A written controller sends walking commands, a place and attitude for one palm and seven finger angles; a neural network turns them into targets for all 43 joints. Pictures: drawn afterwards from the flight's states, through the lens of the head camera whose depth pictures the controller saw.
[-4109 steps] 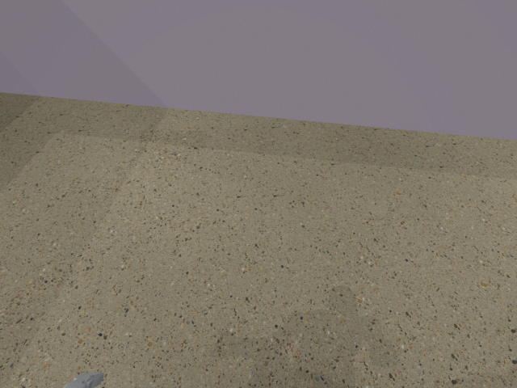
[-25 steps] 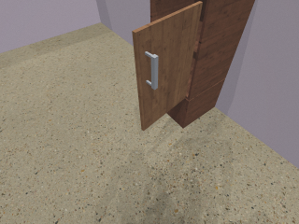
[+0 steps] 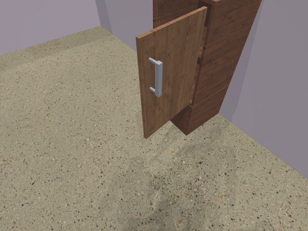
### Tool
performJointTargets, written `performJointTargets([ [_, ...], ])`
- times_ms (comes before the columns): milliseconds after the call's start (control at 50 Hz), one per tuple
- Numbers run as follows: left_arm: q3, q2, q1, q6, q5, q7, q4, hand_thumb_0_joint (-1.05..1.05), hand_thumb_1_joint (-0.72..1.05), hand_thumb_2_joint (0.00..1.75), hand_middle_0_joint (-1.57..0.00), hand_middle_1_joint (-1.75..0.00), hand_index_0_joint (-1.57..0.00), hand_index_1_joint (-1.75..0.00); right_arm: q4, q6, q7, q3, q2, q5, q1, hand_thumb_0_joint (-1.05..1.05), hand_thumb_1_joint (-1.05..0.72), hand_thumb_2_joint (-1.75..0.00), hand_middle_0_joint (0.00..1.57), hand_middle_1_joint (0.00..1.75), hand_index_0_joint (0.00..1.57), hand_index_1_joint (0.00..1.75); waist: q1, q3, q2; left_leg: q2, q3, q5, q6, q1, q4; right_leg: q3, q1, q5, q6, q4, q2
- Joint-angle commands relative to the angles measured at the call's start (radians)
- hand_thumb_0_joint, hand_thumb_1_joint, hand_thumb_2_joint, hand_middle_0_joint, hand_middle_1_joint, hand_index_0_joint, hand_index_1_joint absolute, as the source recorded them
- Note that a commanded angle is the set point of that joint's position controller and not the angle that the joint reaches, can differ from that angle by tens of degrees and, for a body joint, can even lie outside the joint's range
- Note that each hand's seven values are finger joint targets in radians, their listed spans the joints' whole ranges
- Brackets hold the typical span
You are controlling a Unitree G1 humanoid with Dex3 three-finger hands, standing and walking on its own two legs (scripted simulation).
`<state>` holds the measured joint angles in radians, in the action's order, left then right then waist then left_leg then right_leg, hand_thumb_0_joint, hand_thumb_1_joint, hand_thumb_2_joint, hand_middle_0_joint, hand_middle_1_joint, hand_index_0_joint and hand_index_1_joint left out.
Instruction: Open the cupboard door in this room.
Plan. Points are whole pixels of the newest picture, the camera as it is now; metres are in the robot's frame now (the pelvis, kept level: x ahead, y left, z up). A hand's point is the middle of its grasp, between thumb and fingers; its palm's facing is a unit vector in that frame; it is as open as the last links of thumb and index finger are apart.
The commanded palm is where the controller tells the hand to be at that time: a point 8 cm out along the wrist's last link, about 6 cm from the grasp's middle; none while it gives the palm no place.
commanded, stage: look to check the result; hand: left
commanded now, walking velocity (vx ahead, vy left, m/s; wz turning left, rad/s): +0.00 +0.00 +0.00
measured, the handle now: (155, 77) +0.66 +0.03 +0.01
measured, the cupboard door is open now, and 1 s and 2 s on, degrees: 97 97 97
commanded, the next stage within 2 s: stand and wait in 0.54 s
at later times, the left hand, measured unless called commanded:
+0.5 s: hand out of the picture +0.08 +0.23 -0.16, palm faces +0.00 -0.95 -0.32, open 7.4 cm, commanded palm none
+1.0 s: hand out of the picture +0.12 +0.22 -0.15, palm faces -0.01 -0.94 -0.33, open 7.4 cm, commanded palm none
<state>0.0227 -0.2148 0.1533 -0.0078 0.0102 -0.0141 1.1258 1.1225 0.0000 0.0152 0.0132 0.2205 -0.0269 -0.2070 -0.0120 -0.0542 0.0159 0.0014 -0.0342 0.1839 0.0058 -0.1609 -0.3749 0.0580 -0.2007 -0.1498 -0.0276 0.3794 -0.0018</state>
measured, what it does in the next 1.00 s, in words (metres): stands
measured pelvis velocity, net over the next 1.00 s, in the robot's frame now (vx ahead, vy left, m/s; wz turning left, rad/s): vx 0.04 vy -0.01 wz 0.00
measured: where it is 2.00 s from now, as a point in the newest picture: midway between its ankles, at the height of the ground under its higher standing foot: outside the picture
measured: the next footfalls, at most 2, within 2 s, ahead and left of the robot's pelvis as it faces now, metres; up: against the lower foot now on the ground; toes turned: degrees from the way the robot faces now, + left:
none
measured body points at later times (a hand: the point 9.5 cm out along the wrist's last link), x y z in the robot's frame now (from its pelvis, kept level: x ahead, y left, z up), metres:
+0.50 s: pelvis +0.02 +0.00 +0.00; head +0.05 -0.02 +0.45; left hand +0.08 +0.27 -0.13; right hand +0.07 -0.28 -0.15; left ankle +0.01 +0.12 -0.74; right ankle +0.04 -0.10 -0.74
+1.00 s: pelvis +0.04 -0.01 +0.00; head +0.06 -0.03 +0.45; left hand +0.12 +0.27 -0.13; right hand +0.09 -0.29 -0.15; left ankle +0.01 +0.12 -0.74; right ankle +0.04 -0.10 -0.74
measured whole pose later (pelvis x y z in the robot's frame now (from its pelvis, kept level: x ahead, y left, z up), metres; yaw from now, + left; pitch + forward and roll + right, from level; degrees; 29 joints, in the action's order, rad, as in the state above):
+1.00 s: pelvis +0.04 -0.01 +0.00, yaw +0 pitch -1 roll +0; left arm 0.02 -0.29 0.10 -0.02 0.01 -0.01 1.14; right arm 1.14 0.00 0.01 0.00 0.30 -0.02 -0.13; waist -0.01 -0.06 0.03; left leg 0.02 -0.03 0.19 -0.02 -0.07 -0.28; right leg 0.06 -0.12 -0.17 -0.04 0.30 0.02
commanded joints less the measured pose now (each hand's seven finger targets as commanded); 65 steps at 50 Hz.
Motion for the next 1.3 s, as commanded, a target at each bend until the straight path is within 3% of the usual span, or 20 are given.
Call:
performJointTargets([
  [0,0.031,-0.187,0.009,-0.024,0.003,-0.009,-0.04,0.0,0.9,0.9,-0.2,-0.3,-0.2,-0.3,-0.034,-0.013,0.006,0.025,0.157,0.006,-0.013,0.0,-0.9,-0.9,0.2,0.3,0.2,0.3,0.007,0.03,-0.002,0.103,0.103,-0.045,0.024,-0.014,0.084,-0.119,0.04,-0.019,-0.026,-0.093,-0.119],
  [400,0.027,-0.249,-0.038,-0.03,0.001,-0.007,-0.028,0.0,0.9,0.9,-0.2,-0.3,-0.2,-0.3,-0.028,-0.013,0.002,0.021,0.227,0.009,0.06,0.0,-0.9,-0.9,0.2,0.3,0.2,0.3,0.006,0.061,-0.019,0.114,0.103,-0.097,0.018,0.048,0.109,-0.122,0.082,0.069,-0.022,-0.113,-0.128],
  [740,0.029,-0.269,-0.063,-0.036,-0.001,-0.009,-0.038,0.0,0.9,0.9,-0.2,-0.3,-0.2,-0.3,-0.032,-0.017,0.004,0.022,0.249,0.007,0.081,0.0,-0.9,-0.9,0.2,0.3,0.2,0.3,0.004,0.089,-0.011,0.12,0.093,-0.17,0.011,0.08,0.111,-0.122,0.128,0.209,-0.023,-0.105,-0.135],
  [1020,0.029,-0.278,-0.067,-0.038,-0.001,-0.01,-0.041,0.0,0.9,0.9,-0.2,-0.3,-0.2,-0.3,-0.032,-0.016,0.004,0.021,0.254,0.008,0.079,0.0,-0.9,-0.9,0.2,0.3,0.2,0.3,0.003,0.09,-0.032,0.122,0.09,-0.17,0.009,0.092,0.114,-0.126,0.138,0.232,-0.021,-0.114,-0.134],
  [1280,0.026,-0.275,-0.061,-0.038,-0.003,-0.01,-0.039,0.0,0.9,0.9,-0.2,-0.3,-0.2,-0.3,-0.031,-0.017,0.006,0.023,0.257,0.008,0.074,0.0,-0.9,-0.9,0.2,0.3,0.2,0.3,0.003,0.085,-0.012,0.125,0.086,-0.168,0.007,0.102,0.119,-0.131,0.137,0.229,-0.024,-0.12,-0.133],
])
